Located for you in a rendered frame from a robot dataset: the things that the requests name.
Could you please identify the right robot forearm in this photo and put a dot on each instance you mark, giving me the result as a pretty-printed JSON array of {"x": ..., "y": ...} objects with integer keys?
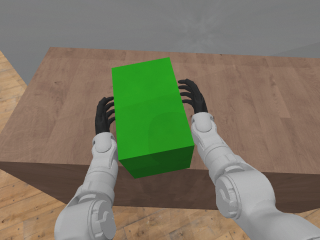
[{"x": 214, "y": 152}]

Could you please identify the robot left hand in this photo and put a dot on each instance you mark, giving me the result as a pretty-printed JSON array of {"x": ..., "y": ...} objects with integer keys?
[{"x": 102, "y": 123}]

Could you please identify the left robot forearm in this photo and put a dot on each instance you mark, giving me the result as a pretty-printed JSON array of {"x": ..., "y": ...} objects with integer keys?
[{"x": 101, "y": 176}]

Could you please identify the carton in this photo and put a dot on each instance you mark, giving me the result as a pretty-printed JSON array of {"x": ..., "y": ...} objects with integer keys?
[{"x": 152, "y": 130}]

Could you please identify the robot right upper arm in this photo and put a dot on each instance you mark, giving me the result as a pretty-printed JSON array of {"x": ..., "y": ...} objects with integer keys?
[{"x": 248, "y": 198}]

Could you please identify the robot left upper arm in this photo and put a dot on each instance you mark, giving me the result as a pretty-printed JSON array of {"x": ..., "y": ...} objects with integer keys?
[{"x": 91, "y": 220}]

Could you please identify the robot right hand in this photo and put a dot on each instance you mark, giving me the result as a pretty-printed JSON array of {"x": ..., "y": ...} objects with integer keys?
[{"x": 197, "y": 100}]

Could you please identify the pedestal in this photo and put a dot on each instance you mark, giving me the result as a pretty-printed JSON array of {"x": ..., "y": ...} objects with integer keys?
[{"x": 266, "y": 109}]

